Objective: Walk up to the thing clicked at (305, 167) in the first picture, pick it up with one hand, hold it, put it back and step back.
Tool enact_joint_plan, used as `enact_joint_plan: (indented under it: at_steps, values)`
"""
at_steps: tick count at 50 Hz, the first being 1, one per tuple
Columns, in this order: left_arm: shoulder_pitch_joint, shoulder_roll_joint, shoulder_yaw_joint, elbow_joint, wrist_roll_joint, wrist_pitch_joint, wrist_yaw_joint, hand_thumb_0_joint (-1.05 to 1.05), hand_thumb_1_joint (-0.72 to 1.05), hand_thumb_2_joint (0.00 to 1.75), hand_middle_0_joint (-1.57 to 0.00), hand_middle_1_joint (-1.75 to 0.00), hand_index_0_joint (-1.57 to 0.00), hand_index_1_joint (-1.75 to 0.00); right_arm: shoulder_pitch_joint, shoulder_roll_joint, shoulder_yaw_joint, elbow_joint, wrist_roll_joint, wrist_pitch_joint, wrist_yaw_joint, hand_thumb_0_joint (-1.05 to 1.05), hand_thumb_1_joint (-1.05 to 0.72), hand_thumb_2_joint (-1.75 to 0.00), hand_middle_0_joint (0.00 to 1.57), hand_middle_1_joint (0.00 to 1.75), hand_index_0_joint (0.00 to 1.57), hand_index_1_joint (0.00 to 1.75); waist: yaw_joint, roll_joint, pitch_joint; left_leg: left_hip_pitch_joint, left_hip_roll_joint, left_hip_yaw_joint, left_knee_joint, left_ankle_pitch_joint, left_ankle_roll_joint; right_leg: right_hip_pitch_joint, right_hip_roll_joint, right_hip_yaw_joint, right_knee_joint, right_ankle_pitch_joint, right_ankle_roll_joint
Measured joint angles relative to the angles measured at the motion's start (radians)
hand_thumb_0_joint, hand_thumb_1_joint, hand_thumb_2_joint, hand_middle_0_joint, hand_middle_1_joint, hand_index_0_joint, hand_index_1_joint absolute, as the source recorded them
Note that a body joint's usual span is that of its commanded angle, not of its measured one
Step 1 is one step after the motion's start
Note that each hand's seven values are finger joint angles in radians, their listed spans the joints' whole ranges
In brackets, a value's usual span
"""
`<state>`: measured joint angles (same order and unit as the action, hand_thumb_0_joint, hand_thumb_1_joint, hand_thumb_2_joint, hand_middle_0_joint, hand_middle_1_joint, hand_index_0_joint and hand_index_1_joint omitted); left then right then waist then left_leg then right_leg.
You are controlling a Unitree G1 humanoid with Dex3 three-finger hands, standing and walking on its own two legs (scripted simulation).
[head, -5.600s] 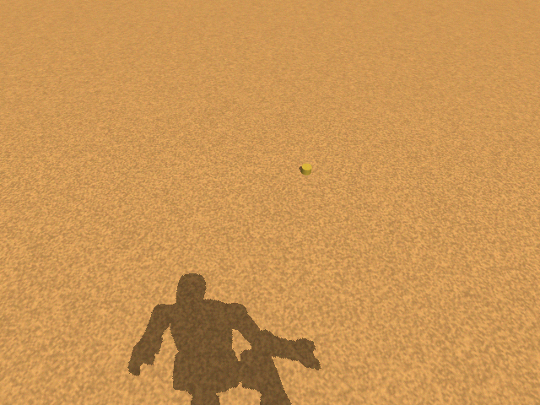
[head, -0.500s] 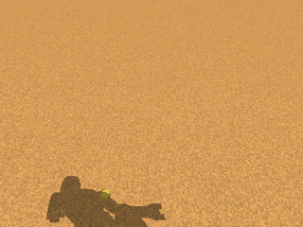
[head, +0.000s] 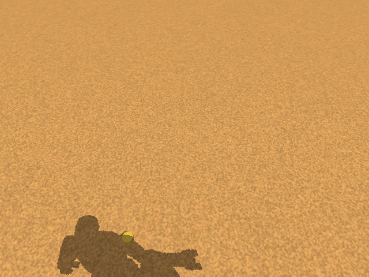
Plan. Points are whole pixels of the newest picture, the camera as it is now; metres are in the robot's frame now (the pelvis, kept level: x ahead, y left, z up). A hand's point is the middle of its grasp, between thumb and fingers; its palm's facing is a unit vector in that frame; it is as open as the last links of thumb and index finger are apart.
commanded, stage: stand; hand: left
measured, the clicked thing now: (128, 237) +0.42 +0.28 -0.76
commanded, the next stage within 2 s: none
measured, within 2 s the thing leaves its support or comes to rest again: neither
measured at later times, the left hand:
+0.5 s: hand out of the picture +0.07 +0.25 -0.16, palm faces -0.03 -0.94 -0.35, open 7.4 cm
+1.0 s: hand out of the picture +0.08 +0.25 -0.16, palm faces -0.03 -0.94 -0.35, open 7.4 cm
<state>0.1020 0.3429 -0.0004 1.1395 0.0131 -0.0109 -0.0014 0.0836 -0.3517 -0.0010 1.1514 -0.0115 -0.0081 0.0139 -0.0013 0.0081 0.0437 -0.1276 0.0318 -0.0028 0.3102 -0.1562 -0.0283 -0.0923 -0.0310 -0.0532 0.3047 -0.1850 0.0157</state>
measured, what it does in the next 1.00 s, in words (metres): stands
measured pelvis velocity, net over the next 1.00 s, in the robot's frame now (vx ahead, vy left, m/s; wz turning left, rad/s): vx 0.00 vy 0.00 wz -0.01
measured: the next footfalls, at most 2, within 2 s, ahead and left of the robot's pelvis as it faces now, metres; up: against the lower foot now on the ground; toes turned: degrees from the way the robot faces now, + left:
none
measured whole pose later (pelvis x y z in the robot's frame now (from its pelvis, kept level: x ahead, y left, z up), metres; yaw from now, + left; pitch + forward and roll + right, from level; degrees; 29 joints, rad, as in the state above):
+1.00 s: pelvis +0.00 +0.00 +0.00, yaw -1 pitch -2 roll +0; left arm 0.12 0.35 0.00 1.13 0.01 -0.01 0.00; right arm 0.11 -0.36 0.00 1.14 -0.01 -0.01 0.01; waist 0.00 0.01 0.04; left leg -0.11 0.04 0.01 0.30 -0.16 -0.03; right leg -0.09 -0.02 -0.04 0.31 -0.19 0.01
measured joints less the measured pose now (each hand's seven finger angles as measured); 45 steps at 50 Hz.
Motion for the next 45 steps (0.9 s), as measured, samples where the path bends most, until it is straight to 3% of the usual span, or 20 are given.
enact_joint_plan:
  at_steps: [45]
  values:
    - [0.015, 0.005, 0.0, -0.007, -0.002, 0.003, -0.002, 0.0, 0.9, 0.9, -0.2, -0.3, -0.2, -0.3, 0.023, -0.003, 0.005, -0.009, -0.001, -0.002, -0.002, 0.01, -0.91, -0.9, 0.2, 0.3, 0.2, 0.3, 0.003, -0.001, -0.001, 0.014, 0.007, 0.01, -0.008, -0.002, -0.006, 0.002, 0.007, 0.01, 0.007, -0.006, -0.006]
